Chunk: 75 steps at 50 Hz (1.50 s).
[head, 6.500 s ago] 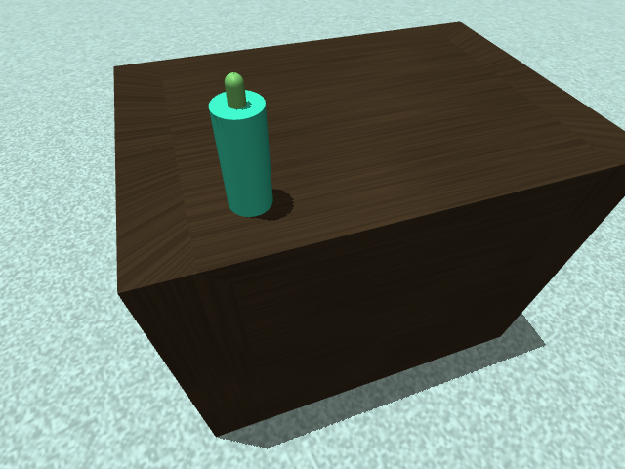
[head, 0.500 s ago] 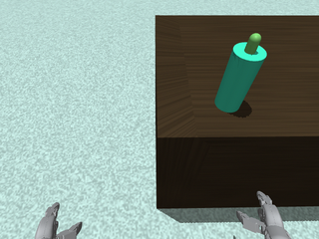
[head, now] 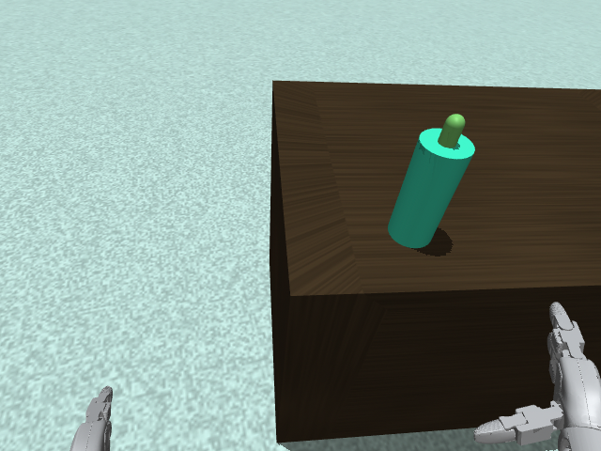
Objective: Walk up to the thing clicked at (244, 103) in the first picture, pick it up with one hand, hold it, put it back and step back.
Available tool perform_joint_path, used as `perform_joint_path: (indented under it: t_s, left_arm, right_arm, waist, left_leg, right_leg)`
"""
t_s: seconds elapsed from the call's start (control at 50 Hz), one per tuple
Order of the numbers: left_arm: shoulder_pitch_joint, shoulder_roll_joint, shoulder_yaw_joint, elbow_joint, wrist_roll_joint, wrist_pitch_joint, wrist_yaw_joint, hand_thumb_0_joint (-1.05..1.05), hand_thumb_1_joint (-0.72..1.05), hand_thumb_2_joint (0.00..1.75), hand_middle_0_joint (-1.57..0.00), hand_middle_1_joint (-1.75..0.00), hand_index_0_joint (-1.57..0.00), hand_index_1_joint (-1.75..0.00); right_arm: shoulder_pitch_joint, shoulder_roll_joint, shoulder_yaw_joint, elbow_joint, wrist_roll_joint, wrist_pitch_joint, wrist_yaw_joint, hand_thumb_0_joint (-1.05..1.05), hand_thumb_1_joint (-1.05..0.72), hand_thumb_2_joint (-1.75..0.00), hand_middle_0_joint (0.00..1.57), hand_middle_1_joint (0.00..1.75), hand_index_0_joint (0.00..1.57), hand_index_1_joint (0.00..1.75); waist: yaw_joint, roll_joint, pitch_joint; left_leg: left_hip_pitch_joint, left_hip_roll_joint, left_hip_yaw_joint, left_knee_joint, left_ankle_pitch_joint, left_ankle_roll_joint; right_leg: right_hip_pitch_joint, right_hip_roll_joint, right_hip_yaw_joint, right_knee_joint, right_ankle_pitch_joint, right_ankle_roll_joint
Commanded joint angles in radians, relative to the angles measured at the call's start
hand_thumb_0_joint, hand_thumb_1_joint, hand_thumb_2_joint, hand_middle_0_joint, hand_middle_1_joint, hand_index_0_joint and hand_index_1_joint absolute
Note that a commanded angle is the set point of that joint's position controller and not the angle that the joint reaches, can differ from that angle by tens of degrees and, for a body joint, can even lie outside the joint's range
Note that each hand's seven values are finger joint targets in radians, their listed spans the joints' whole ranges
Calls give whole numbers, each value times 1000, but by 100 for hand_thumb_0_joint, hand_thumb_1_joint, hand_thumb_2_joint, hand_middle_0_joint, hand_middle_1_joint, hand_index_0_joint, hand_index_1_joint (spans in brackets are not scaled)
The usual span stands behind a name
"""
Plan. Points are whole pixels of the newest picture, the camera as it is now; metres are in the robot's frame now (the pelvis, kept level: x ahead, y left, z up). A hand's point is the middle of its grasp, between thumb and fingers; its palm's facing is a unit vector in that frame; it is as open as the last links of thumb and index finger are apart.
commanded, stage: rise first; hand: right
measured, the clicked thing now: (430, 181) +0.45 -0.22 +0.14
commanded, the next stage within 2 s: go down in 1.24 s
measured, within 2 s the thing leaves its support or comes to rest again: neither
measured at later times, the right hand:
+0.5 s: hand (580, 374) +0.16 -0.28 +0.13, palm faces +0.42 +0.80 -0.43, open 17.6 cm
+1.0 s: hand out of the picture +0.16 -0.28 +0.18, palm faces +0.46 +0.78 -0.44, open 17.6 cm
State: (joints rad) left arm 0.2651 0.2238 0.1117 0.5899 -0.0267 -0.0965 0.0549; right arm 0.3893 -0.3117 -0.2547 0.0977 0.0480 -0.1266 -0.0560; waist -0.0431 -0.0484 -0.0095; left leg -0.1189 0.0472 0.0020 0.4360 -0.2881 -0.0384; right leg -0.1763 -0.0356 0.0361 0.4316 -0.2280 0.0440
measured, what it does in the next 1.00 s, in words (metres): stands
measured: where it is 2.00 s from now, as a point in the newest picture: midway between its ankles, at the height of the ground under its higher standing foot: outside the picture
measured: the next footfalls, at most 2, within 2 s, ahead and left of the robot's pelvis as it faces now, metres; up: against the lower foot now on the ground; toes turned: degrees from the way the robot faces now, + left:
none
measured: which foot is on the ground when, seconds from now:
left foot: down 0.00-1.00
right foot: down 0.00-1.00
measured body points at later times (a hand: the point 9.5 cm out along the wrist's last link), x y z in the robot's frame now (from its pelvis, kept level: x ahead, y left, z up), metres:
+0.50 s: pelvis -0.02 +0.00 +0.00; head -0.04 +0.02 +0.45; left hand +0.14 +0.26 -0.08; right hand +0.13 -0.32 +0.15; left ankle -0.03 +0.14 -0.74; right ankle +0.00 -0.15 -0.74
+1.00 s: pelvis -0.04 +0.00 +0.00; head -0.05 +0.02 +0.45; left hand +0.13 +0.26 -0.08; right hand +0.13 -0.31 +0.20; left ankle -0.03 +0.14 -0.74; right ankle +0.00 -0.15 -0.74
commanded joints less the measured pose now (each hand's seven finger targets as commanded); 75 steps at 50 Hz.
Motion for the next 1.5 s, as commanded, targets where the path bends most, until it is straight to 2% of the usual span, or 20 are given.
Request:
perform_joint_path:
  t_s: [0.0, 0.22, 0.56, 0.6, 0.66, 0.72, 0.8, 0.84, 0.94, 1.02, 1.12, 1.22, 1.26, 1.28, 1.32, 1.34, 1.36, 1.38, 1.42, 1.48]
  left_arm:
    - [-129, 145, 65, -200, -2, -39, -1, 0, -57, 3, -6, -4, -5, -5]
    - [-100, 132, 79, -121, 8, -38, 0, 0, -57, 3, -6, -4, -5, -5]
    - [-65, 152, 131, -124, 5, -70, -10, 0, -56, 3, -6, -4, -5, -4]
    - [-94, 113, 95, -165, 6, -81, -18, 0, -56, 3, -6, -4, -5, -5]
    - [-85, 90, 75, -151, 5, -83, -20, 0, -56, 3, -5, -4, -5, -5]
    - [-97, 153, 143, -121, 7, -85, -13, 0, -56, 4, -6, -4, -5, -5]
    - [-121, 83, 68, -155, 7, -92, -22, 0, -56, 4, -6, -4, -5, -5]
    - [-118, 140, 123, -171, 9, -92, -13, 0, -56, 4, -5, -4, -5, -5]
    - [-109, 164, 153, -136, 7, -91, -14, 0, -56, 5, -6, -5, -5, -5]
    - [-98, 87, 94, -123, 3, -86, -20, 0, -57, 6, -6, -5, -5, -6]
    - [-114, 88, 83, -124, 5, -84, -22, 0, -56, 6, -6, -5, -5, -6]
    - [-122, 147, 136, -120, 8, -81, -14, 0, -56, 7, -6, -6, -5, -6]
    - [-136, 111, 108, -120, 5, -83, -18, 0, -57, 8, -6, -6, -5, -6]
    - [-114, 134, 136, -106, 8, -81, -14, 0, -56, 7, -6, -6, -5, -6]
    - [-112, 92, 96, -110, 6, -83, -20, 0, -48, 0, -5, -5, -7, -3]
    - [-115, 57, 79, -105, 30, -88, -23, 0, -56, 8, -6, -5, -5, -6]
    - [-120, 113, 119, -137, 3, -82, -17, 0, -49, 0, -5, -5, -6, -3]
    - [-112, 88, 105, -128, 30, -87, -21, 0, -53, 4, -5, -5, -5, -4]
    - [-112, 109, 124, -116, 27, -85, -18, 0, -54, 4, -5, -4, -5, -4]
    - [-113, 125, 158, -42, 30, -74, -10, 0, -53, 3, -5, -4, -5, -4]
  right_arm:
    - [-69, -171, -104, -277, 5, -79, 5, 0, 60, -3, 3, 6, 4, 6]
    - [-42, -251, -215, -433, 4, -152, 2, 0, 58, -2, 4, 5, 4, 5]
    - [-78, -240, -256, -508, 17, -229, 22, 0, 59, -2, 4, 6, 5, 6]
    - [-94, -233, -258, -530, 15, -241, 24, 0, 58, -3, 4, 6, 5, 6]
    - [-83, -235, -260, -530, 12, -256, 23, 0, 59, -3, 4, 6, 5, 6]
    - [-102, -254, -279, -533, 15, -259, 21, 0, 57, -3, 4, 6, 5, 6]
    - [-106, -233, -267, -550, 14, -272, 24, 0, 57, -3, 5, 6, 5, 6]
    - [-120, -254, -284, -558, 14, -276, 21, 0, 58, -3, 4, 6, 5, 6]
    - [-112, -271, -317, -536, 21, -279, 22, 0, 56, -4, 5, 6, 5, 6]
    - [-133, -259, -299, -564, 20, -284, 28, 0, 54, -5, 5, 6, 5, 6]
    - [-142, -269, -308, -586, 21, -288, 30, 0, 53, -5, 5, 6, 5, 6]
    - [-148, -278, -320, -572, 22, -289, 28, 0, 54, -5, 5, 6, 5, 6]
    - [-163, -302, -344, -599, 21, -295, 23, 0, 53, -6, 5, 6, 5, 6]
    - [-146, -296, -345, -577, 21, -294, 22, 0, 52, -5, 5, 6, 5, 6]
    - [-146, -284, -336, -580, 22, -294, 27, 0, 47, -5, 5, 5, 5, 5]
    - [-89, -169, -294, -530, 2, -328, 39, 0, 50, -7, 5, 6, 5, 6]
    - [-151, -335, -383, -590, 25, -308, 27, 0, 49, -5, 4, 6, 5, 6]
    - [-119, -193, -316, -532, 4, -339, 39, 0, 55, -4, 4, 5, 5, 5]
    - [-132, -270, -379, -520, 15, -354, 46, 0, 54, -4, 4, 5, 5, 5]
    - [-174, -285, -386, -506, 32, -346, 61, 0, 55, -4, 4, 5, 5, 5]
  waist:
    - [0, 54, -53]
    - [-18, 4, -41]
    - [-3, -1, 39]
    - [-11, 7, 26]
    - [-19, -2, 18]
    - [-13, -27, 19]
    - [-26, -12, 9]
    - [-10, 1, -7]
    - [-20, 0, 10]
    - [-22, 4, 27]
    - [-27, 14, 14]
    - [-14, 13, 3]
    - [-24, -31, 16]
    - [-17, 15, 0]
    - [-18, 2, 23]
    - [10, 119, -8]
    - [-39, -33, -1]
    - [19, 108, -12]
    - [-1, 50, -22]
    - [2, 6, -25]
  left_leg:
    - [-18, -41, 65, -58, 312, 18]
    - [-8, -31, 54, -73, 232, 22]
    - [-68, -44, 67, -95, 64, 34]
    - [-53, -45, 70, -100, 40, 36]
    - [-46, -47, 70, -97, 51, 38]
    - [-51, -48, 67, -94, 51, 39]
    - [-34, -49, 68, -101, 35, 40]
    - [-39, -50, 68, -101, 39, 39]
    - [-37, -54, 73, -96, 48, 41]
    - [-46, -42, 63, -109, 61, 35]
    - [-39, -41, 62, -105, 89, 31]
    - [-41, -44, 67, -104, 71, 35]
    - [-38, -41, 63, -107, 51, 38]
    - [-31, -44, 68, -108, 62, 35]
    - [-41, -37, 60, -114, 59, 33]
    - [-68, -52, 59, -94, 90, 16]
    - [-24, -32, 59, -104, 82, 32]
    - [-79, -54, 58, -90, 85, 17]
    - [-78, -48, 55, -83, 87, 19]
    - [-79, -49, 54, -69, 124, 20]
  right_leg:
    - [75, 40, -85, -42, 290, -47]
    - [60, 55, -90, -51, 210, -46]
    - [47, 50, -81, -91, 63, -45]
    - [45, 48, -76, -92, 43, -48]
    - [43, 50, -79, -93, 57, -45]
    - [43, 46, -76, -95, 51, -42]
    - [41, 46, -78, -93, 44, -43]
    - [52, 44, -77, -96, 48, -44]
    - [46, 39, -72, -98, 55, -43]
    - [49, 50, -81, -86, 75, -47]
    - [54, 54, -85, -81, 97, -47]
    - [64, 49, -78, -89, 80, -48]
    - [49, 54, -81, -91, 61, -45]
    - [61, 50, -76, -88, 75, -48]
    - [53, 56, -84, -82, 72, -48]
    - [77, 52, -70, -55, 92, -52]
    - [51, 59, -85, -79, 91, -46]
    - [76, 51, -71, -61, 83, -51]
    - [67, 56, -69, -67, 77, -49]
    - [56, 57, -65, -62, 99, -46]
